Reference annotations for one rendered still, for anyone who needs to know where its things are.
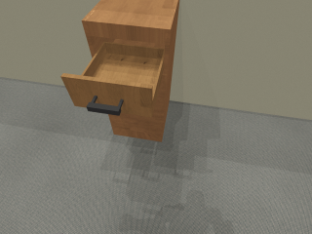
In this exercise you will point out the handle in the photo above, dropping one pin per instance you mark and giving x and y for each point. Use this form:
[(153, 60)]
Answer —
[(104, 108)]

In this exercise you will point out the drawer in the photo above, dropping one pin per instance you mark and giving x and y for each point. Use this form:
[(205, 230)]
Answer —
[(118, 71)]

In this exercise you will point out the cabinet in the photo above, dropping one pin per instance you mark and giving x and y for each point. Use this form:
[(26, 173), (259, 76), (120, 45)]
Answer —
[(147, 23)]

